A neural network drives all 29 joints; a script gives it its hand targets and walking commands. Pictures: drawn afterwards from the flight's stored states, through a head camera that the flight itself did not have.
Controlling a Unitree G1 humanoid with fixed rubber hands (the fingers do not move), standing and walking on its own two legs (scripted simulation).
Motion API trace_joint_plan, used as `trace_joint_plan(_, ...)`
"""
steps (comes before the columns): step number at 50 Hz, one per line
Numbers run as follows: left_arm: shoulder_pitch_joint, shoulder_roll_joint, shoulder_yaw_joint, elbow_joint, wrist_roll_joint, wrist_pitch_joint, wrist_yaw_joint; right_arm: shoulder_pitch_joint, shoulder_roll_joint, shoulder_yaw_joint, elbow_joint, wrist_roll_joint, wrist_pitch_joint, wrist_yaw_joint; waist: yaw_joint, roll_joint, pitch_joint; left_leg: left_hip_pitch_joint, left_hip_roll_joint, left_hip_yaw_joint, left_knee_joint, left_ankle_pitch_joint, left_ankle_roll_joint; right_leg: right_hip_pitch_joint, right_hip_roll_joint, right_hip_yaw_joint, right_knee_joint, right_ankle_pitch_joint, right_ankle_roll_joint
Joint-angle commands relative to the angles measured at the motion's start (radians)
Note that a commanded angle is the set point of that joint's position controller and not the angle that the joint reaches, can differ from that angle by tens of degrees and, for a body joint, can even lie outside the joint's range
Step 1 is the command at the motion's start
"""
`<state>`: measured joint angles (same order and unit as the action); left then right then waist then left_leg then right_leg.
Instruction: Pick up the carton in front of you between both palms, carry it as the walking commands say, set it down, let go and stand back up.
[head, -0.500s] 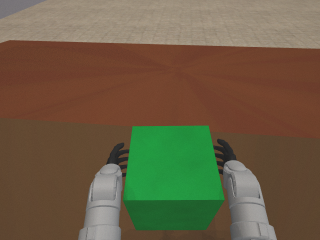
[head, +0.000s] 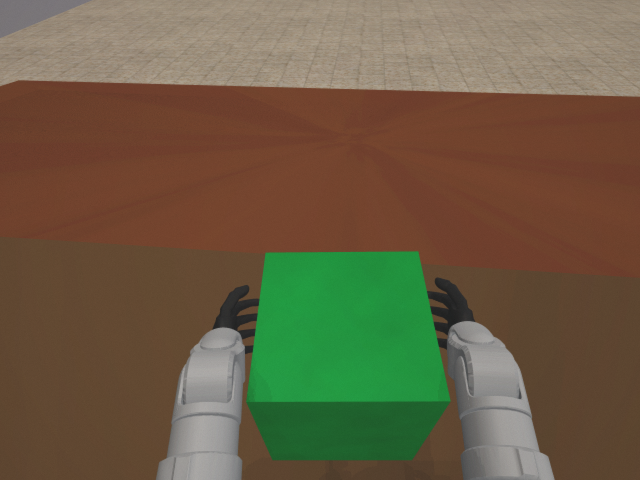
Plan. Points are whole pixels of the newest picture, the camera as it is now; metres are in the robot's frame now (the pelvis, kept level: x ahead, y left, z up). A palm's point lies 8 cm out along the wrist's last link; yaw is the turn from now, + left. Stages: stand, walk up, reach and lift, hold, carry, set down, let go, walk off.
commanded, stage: hold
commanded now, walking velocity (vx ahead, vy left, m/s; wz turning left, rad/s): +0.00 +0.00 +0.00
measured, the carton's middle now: (341, 360) +0.30 +0.00 -0.03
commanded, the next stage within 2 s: carry in 0.48 s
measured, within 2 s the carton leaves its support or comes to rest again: neither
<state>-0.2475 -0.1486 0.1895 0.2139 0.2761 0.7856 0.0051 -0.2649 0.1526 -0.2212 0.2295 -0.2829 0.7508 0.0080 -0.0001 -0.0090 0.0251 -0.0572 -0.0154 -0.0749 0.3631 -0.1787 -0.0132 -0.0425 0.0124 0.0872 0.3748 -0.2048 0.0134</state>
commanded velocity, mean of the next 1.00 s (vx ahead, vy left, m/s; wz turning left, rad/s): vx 0.28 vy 0.00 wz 0.00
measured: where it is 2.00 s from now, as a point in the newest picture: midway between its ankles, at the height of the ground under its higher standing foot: (349, 353)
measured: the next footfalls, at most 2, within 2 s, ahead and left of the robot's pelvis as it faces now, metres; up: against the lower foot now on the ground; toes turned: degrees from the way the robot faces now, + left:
left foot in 0.94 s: +0.21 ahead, +0.10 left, +0.00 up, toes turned +9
right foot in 1.32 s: +0.49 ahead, -0.14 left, +0.00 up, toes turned -14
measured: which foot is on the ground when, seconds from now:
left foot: down 0.00-0.66, up 0.68-0.92, down 0.94-1.00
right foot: down 0.00-0.94, up 0.96-1.00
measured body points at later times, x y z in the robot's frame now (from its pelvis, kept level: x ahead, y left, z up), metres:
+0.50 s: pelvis +0.00 +0.00 +0.00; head -0.04 +0.00 +0.45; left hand +0.29 +0.15 +0.03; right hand +0.30 -0.15 +0.04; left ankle +0.02 +0.13 -0.75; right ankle +0.01 -0.13 -0.75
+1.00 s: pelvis +0.14 +0.00 -0.01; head +0.13 +0.00 +0.44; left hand +0.42 +0.15 +0.07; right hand +0.42 -0.15 +0.07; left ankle +0.17 +0.09 -0.75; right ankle +0.03 -0.11 -0.71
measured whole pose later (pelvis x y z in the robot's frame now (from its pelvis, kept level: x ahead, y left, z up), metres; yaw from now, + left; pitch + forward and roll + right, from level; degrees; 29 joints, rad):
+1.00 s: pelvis +0.14 +0.00 -0.01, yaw -2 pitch +6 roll +2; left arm -0.11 -0.13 0.12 -0.34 0.11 1.19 0.08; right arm -0.16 0.13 -0.07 -0.28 -0.12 1.14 -0.08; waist 0.01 -0.03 -0.16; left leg -0.36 0.01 0.22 0.47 -0.19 0.06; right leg -0.30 -0.06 -0.04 0.79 -0.46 -0.01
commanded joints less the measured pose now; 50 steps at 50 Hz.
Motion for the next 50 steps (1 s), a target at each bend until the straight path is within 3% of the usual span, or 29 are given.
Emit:
trace_joint_plan(1,-0.517,-0.927,-0.549,-0.104,-0.284,-0.059,-0.237,-0.451,0.934,0.552,-0.046,0.274,-0.025,0.242,0.001,0.006,-0.255,0.099,-0.078,0.009,-0.038,0.177,0.002,0.004,0.081,-0.020,-0.058,0.183,-0.003)
trace_joint_plan(23,-0.530,-0.912,-0.558,-0.115,-0.289,-0.063,-0.240,-0.455,0.936,0.560,-0.051,0.277,-0.026,0.234,-0.001,0.003,-0.239,0.079,-0.082,0.011,-0.033,0.123,0.006,-0.013,0.077,-0.019,-0.056,0.138,-0.003)
trace_joint_plan(24,-0.576,-0.912,-0.564,-0.094,-0.300,-0.059,-0.241,-0.484,0.929,0.572,-0.045,0.286,-0.022,0.233,-0.004,0.056,-0.257,-0.032,0.110,0.011,0.027,-0.024,0.017,-0.142,-0.098,-0.018,0.021,-0.025,-0.016)
trace_joint_plan(26,-0.585,-0.916,-0.598,-0.141,-0.327,-0.058,-0.238,-0.486,0.940,0.599,-0.080,0.312,-0.019,0.225,-0.007,0.066,-0.235,-0.135,0.125,-0.074,-0.065,-0.494,0.041,-0.245,-0.056,-0.014,0.029,-0.403,-0.022)
trace_joint_plan(27,-0.604,-0.920,-0.617,-0.166,-0.340,-0.053,-0.234,-0.506,0.941,0.621,-0.112,0.325,-0.014,0.220,-0.009,0.088,-0.221,-0.141,0.143,-0.104,-0.091,-0.599,0.054,-0.306,-0.038,-0.035,0.067,-0.461,-0.016)
trace_joint_plan(29,-0.616,-0.919,-0.661,-0.219,-0.373,-0.032,-0.228,-0.500,0.938,0.658,-0.160,0.347,0.008,0.204,-0.009,0.161,-0.268,-0.114,0.220,-0.199,-0.143,-0.527,0.098,-0.312,0.008,-0.135,0.236,-0.236,-0.002)
trace_joint_plan(30,-0.613,-0.913,-0.691,-0.247,-0.400,-0.014,-0.226,-0.469,0.933,0.680,-0.187,0.354,0.026,0.193,-0.006,0.168,-0.295,-0.134,0.237,-0.206,-0.141,-0.458,0.116,-0.276,0.001,-0.151,0.209,-0.190,-0.003)
trace_joint_plan(32,-0.608,-0.904,-0.744,-0.303,-0.457,0.028,-0.221,-0.460,0.900,0.717,-0.269,0.377,0.076,0.171,0.004,0.121,-0.351,-0.226,0.179,-0.089,-0.056,-0.426,0.095,-0.106,-0.008,-0.158,0.035,-0.185,-0.023)
trace_joint_plan(33,-0.597,-0.895,-0.752,-0.327,-0.467,0.055,-0.213,-0.484,0.885,0.742,-0.316,0.399,0.106,0.166,0.010,0.011,-0.351,-0.298,0.116,0.016,0.086,-0.417,0.057,-0.067,-0.086,-0.022,-0.066,-0.294,-0.048)
trace_joint_plan(34,-0.572,-0.870,-0.755,-0.341,-0.468,0.084,-0.204,-0.497,0.882,0.771,-0.347,0.422,0.140,0.164,0.024,-0.211,-0.325,-0.473,0.041,0.127,0.332,-0.357,0.008,0.020,-0.254,0.258,-0.189,-0.482,-0.113)
trace_joint_plan(35,-0.534,-0.850,-0.754,-0.345,-0.469,0.118,-0.193,-0.507,0.866,0.793,-0.370,0.444,0.171,0.163,0.031,-0.268,-0.247,-0.646,0.036,0.156,0.415,-0.330,0.001,0.081,-0.358,0.423,-0.252,-0.474,-0.174)
trace_joint_plan(36,-0.528,-0.827,-0.752,-0.385,-0.467,0.147,-0.183,-0.522,0.871,0.818,-0.389,0.475,0.202,0.164,0.032,-0.204,-0.227,-0.684,0.074,0.125,0.437,-0.312,0.015,0.083,-0.382,0.437,-0.246,-0.342,-0.218)
trace_joint_plan(37,-0.535,-0.805,-0.753,-0.423,-0.472,0.177,-0.175,-0.522,0.877,0.832,-0.396,0.505,0.229,0.166,0.029,-0.131,-0.253,-0.680,0.081,0.125,0.419,-0.289,0.018,0.101,-0.369,0.368,-0.222,-0.230,-0.216)
trace_joint_plan(38,-0.532,-0.810,-0.762,-0.458,-0.488,0.206,-0.169,-0.504,0.876,0.843,-0.403,0.528,0.253,0.163,0.027,-0.096,-0.289,-0.652,0.071,0.143,0.387,-0.256,0.015,0.119,-0.340,0.276,-0.199,-0.143,-0.198)
trace_joint_plan(40,-0.514,-0.812,-0.780,-0.522,-0.519,0.253,-0.162,-0.463,0.883,0.862,-0.436,0.560,0.293,0.158,0.026,-0.134,-0.330,-0.575,0.037,0.192,0.300,-0.182,0.004,0.121,-0.274,0.134,-0.171,-0.025,-0.163)
trace_joint_plan(42,-0.461,-0.825,-0.797,-0.569,-0.536,0.293,-0.160,-0.419,0.889,0.866,-0.491,0.574,0.330,0.150,0.029,-0.169,-0.346,-0.502,0.018,0.226,0.211,-0.144,0.000,0.103,-0.252,0.066,-0.144,0.033,-0.154)
trace_joint_plan(45,-0.376,-0.839,-0.804,-0.606,-0.551,0.348,-0.165,-0.331,0.879,0.847,-0.552,0.564,0.382,0.141,0.017,-0.124,-0.361,-0.223,-0.007,0.307,-0.016,0.001,-0.004,-0.043,-0.210,-0.046,-0.023,0.036,-0.130)
trace_joint_plan(46,-0.352,-0.841,-0.805,-0.618,-0.555,0.362,-0.169,-0.304,0.872,0.842,-0.568,0.558,0.396,0.140,0.010,-0.077,-0.394,-0.015,0.015,0.291,-0.033,0.019,0.009,-0.175,-0.190,-0.086,0.071,0.050,-0.107)
trace_joint_plan(47,-0.339,-0.834,-0.800,-0.627,-0.558,0.377,-0.172,-0.271,0.868,0.837,-0.575,0.553,0.410,0.138,-0.006,0.004,-0.445,0.202,0.129,0.162,-0.041,-0.069,0.032,-0.339,-0.161,-0.138,0.227,-0.021,-0.068)
trace_joint_plan(48,-0.351,-0.826,-0.804,-0.659,-0.570,0.398,-0.176,-0.233,0.862,0.821,-0.568,0.538,0.420,0.138,-0.021,0.239,-0.462,0.358,0.387,-0.225,-0.124,-0.259,0.138,-0.605,-0.074,-0.232,0.492,-0.215,-0.012)
trace_joint_plan(49,-0.399,-0.809,-0.819,-0.687,-0.587,0.416,-0.181,-0.245,0.864,0.809,-0.561,0.523,0.425,0.136,-0.026,0.285,-0.407,0.356,0.502,-0.433,-0.148,-0.261,0.254,-0.773,-0.044,-0.183,0.617,-0.323,-0.027)
trace_joint_plan(50,-0.453,-0.812,-0.823,-0.701,-0.602,0.424,-0.187,-0.292,0.873,0.809,-0.597,0.533,0.433,0.133,-0.028,0.188,-0.367,0.295,0.502,-0.414,-0.147,-0.206,0.271,-0.812,-0.097,-0.124,0.709,-0.326,-0.044)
